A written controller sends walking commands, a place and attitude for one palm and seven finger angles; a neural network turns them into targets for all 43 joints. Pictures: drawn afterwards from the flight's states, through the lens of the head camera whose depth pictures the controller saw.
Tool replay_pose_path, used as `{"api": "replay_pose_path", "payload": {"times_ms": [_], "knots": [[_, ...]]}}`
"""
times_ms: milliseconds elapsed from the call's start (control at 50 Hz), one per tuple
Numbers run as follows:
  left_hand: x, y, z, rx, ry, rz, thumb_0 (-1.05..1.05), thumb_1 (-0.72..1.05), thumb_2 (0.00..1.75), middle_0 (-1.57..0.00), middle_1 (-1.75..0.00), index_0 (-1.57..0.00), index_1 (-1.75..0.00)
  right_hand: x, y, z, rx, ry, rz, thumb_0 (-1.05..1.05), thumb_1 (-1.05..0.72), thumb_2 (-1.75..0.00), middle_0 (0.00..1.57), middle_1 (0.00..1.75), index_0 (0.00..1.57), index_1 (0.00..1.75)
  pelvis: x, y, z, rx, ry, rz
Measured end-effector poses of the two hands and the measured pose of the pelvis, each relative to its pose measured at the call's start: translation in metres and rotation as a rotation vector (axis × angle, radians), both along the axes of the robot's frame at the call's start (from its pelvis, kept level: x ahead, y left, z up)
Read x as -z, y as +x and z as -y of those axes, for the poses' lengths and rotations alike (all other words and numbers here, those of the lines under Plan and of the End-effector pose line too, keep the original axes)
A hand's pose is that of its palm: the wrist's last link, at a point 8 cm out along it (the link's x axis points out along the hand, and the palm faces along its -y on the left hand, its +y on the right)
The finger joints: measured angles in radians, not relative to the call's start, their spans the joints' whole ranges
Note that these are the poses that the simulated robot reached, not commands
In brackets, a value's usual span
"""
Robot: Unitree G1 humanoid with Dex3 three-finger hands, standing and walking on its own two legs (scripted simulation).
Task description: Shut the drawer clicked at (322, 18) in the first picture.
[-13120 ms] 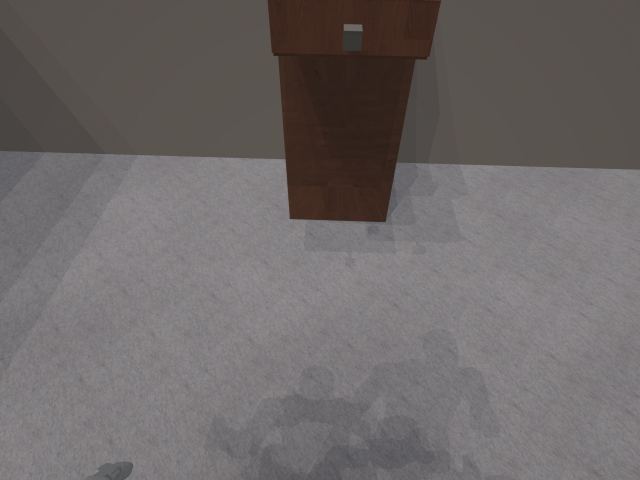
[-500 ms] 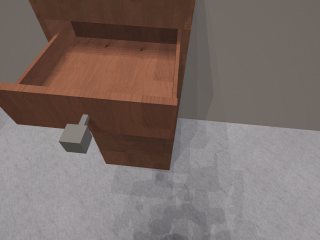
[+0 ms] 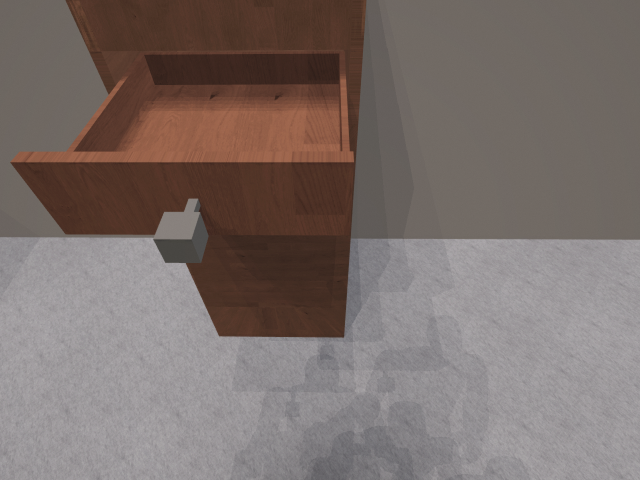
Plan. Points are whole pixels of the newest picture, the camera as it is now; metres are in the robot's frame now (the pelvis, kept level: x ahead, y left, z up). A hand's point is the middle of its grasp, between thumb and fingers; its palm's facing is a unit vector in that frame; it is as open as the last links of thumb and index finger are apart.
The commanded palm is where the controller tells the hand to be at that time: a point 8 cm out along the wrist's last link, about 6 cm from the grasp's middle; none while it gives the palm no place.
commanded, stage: come to a stop and stand still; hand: left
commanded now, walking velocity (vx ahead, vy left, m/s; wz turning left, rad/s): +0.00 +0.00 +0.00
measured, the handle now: (186, 224) +0.36 +0.18 +0.15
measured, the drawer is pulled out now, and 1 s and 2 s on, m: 0.28 0.28 0.28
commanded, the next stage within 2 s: look again from close up in 1.56 s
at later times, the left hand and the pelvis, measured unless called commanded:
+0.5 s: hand out of the picture -0.09 +0.11 -0.17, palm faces +0.08 -0.99 -0.13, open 7.4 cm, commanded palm none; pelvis -0.02 -0.02 +0.00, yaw +1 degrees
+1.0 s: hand out of the picture -0.03 +0.08 -0.17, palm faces +0.08 -0.99 -0.13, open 7.4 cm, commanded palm none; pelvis +0.02 -0.05 +0.00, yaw +0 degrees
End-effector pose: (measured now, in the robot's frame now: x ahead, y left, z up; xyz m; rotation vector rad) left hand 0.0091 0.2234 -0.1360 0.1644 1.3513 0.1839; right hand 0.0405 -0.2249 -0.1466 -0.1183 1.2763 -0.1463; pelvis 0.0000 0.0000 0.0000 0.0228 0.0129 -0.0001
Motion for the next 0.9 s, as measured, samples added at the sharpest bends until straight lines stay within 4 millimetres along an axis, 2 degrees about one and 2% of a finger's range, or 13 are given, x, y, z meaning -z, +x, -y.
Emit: {"api": "replay_pose_path", "payload": {"times_ms": [60,120,240,340,400,480,560,660,900], "knots": [[-0.003,-0.025,0.009,-0.012,-0.013,-0.032,0.01,0.92,0.9,-0.19,-0.3,-0.2,-0.3,-0.001,-0.027,0.006,0.016,0.003,-0.052,0.0,-0.93,-0.9,0.2,0.3,0.2,0.3,-0.003,-0.004,0.004,-0.007,-0.009,0.011],[0.003,-0.044,0.016,-0.025,-0.034,-0.064,0.01,0.92,0.9,-0.19,-0.3,-0.2,-0.3,0.0,-0.054,0.008,0.028,-0.002,-0.099,0.0,-0.93,-0.9,0.2,0.3,0.2,0.3,-0.002,-0.007,0.007,-0.007,-0.025,0.028],[0.014,-0.062,0.036,-0.03,-0.091,-0.099,0.01,0.91,0.9,-0.19,-0.3,-0.2,-0.3,-0.004,-0.099,0.001,0.048,0.001,-0.201,0.0,-0.91,-0.9,0.2,0.3,0.2,0.3,-0.001,-0.012,0.013,-0.008,-0.026,0.044],[0.01,-0.075,0.05,-0.05,-0.112,-0.116,0.01,0.91,0.9,-0.19,-0.3,-0.2,-0.3,-0.006,-0.117,-0.007,0.038,0.028,-0.262,0.0,-0.91,-0.9,0.2,0.3,0.2,0.3,-0.004,-0.019,0.017,-0.016,-0.018,0.017],[0.006,-0.089,0.056,-0.066,-0.112,-0.137,0.01,0.91,0.9,-0.19,-0.3,-0.2,-0.3,-0.003,-0.117,-0.009,0.032,0.044,-0.262,0.0,-0.91,-0.9,0.2,0.3,0.2,0.3,-0.004,-0.022,0.019,-0.016,-0.018,0.011],[0.006,-0.105,0.062,-0.08,-0.109,-0.174,0.0,0.91,0.9,-0.19,-0.3,-0.2,-0.3,0.002,-0.107,-0.01,0.034,0.059,-0.226,0.0,-0.91,-0.9,0.2,0.3,0.2,0.3,-0.003,-0.02,0.023,-0.014,-0.025,0.02],[0.008,-0.11,0.067,-0.082,-0.109,-0.194,0.01,0.91,0.9,-0.19,-0.3,-0.2,-0.3,0.004,-0.092,-0.009,0.037,0.067,-0.185,0.0,-0.91,-0.9,0.2,0.3,0.2,0.3,-0.001,-0.015,0.028,-0.011,-0.024,0.028],[0.01,-0.1,0.073,-0.083,-0.113,-0.18,0.01,0.91,0.9,-0.19,-0.3,-0.2,-0.3,0.004,-0.08,-0.005,0.023,0.062,-0.176,0.01,-0.91,-0.9,0.2,0.3,0.2,0.3,-0.001,-0.008,0.033,-0.013,-0.02,0.023],[0.007,-0.059,0.088,-0.066,-0.118,-0.144,0.0,0.91,0.9,-0.19,-0.3,-0.2,-0.3,0.001,-0.061,0.009,0.017,0.054,-0.196,0.01,-0.91,-0.9,0.2,0.3,0.2,0.3,-0.003,0.013,0.043,-0.005,-0.008,0.007]]}}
